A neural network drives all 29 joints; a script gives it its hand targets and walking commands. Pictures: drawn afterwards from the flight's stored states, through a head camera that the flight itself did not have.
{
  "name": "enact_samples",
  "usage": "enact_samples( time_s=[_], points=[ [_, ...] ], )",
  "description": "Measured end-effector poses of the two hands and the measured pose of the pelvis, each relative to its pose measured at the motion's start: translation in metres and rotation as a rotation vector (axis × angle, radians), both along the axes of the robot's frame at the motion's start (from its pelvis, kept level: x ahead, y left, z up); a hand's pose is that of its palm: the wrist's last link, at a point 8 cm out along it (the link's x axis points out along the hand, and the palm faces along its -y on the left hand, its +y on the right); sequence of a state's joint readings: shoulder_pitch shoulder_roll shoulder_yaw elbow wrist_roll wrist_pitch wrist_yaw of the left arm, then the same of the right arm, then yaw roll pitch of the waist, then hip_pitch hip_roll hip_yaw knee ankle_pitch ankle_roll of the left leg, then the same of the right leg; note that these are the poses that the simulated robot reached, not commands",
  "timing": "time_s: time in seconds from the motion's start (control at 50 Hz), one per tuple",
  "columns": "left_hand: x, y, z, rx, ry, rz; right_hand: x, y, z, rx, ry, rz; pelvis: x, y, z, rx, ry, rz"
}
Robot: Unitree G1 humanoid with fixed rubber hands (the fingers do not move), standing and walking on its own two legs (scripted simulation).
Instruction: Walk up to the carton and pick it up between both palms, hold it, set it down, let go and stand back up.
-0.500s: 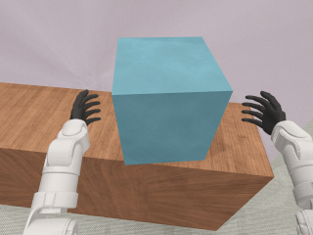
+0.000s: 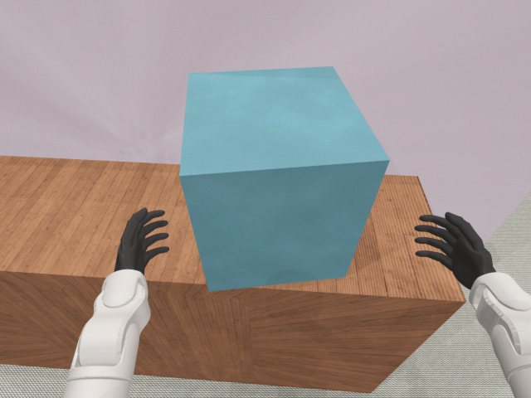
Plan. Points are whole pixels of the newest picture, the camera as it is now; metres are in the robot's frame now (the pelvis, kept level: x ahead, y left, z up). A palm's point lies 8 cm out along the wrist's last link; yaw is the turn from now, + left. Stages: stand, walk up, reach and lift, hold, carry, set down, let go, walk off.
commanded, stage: set down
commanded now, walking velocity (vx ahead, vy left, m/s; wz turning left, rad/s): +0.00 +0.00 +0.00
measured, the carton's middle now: (270, 179) +0.50 +0.03 +0.07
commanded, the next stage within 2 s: let go in 1.44 s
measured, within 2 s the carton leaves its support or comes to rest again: neither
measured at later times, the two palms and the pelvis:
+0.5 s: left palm (139, 313) +0.25 +0.21 +0.02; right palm (453, 333) +0.25 -0.25 +0.01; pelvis +0.00 +0.02 +0.00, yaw -1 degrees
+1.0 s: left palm (127, 350) +0.21 +0.23 -0.03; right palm (437, 368) +0.22 -0.23 -0.03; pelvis +0.01 +0.02 +0.00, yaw -1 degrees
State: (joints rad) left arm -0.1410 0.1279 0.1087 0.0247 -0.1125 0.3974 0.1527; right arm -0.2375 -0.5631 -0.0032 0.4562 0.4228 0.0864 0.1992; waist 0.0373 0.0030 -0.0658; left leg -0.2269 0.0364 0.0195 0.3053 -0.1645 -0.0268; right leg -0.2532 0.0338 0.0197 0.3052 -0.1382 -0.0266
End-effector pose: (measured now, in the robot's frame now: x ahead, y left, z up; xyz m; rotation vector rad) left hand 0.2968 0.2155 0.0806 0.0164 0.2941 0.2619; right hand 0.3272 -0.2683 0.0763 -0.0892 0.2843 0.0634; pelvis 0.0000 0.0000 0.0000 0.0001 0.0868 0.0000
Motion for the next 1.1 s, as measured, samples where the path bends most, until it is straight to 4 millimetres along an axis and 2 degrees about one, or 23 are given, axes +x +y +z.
enact_samples(
  time_s=[0.06, 0.16, 0.32, 0.58, 0.74, 0.9, 1.1],
  points=[
    [-0.009, -0.003, -0.009, -0.004, 0.002, -0.004, -0.01, 0.0, -0.006, -0.01, 0.009, 0.002, 0.001, 0.0, 0.0, -0.002, -0.014, -0.002],
    [-0.024, 0.0, -0.034, -0.007, 0.064, 0.009, -0.03, 0.004, -0.023, -0.014, 0.046, 0.008, 0.0, 0.001, 0.001, -0.001, -0.029, -0.005],
    [-0.04, 0.001, -0.044, 0.006, 0.05, 0.007, -0.057, 0.007, -0.048, 0.009, 0.079, -0.012, -0.002, 0.009, 0.0, -0.002, -0.028, -0.014],
    [-0.051, -0.01, -0.067, -0.019, 0.113, -0.012, -0.079, 0.022, -0.073, -0.014, 0.146, 0.019, 0.005, 0.016, -0.001, -0.007, -0.063, -0.019],
    [-0.062, -0.001, -0.081, -0.004, 0.143, 0.003, -0.086, 0.025, -0.074, -0.039, 0.142, 0.005, 0.007, 0.013, -0.001, -0.011, -0.072, -0.016],
    [-0.074, 0.004, -0.102, 0.002, 0.238, -0.026, -0.101, 0.028, -0.099, -0.055, 0.242, -0.036, 0.008, 0.016, -0.001, -0.014, -0.07, -0.008],
    [-0.09, 0.019, -0.113, 0.021, 0.274, -0.034, -0.115, 0.047, -0.109, -0.062, 0.254, -0.053, 0.008, 0.023, -0.001, -0.016, -0.085, -0.012]
  ],
)
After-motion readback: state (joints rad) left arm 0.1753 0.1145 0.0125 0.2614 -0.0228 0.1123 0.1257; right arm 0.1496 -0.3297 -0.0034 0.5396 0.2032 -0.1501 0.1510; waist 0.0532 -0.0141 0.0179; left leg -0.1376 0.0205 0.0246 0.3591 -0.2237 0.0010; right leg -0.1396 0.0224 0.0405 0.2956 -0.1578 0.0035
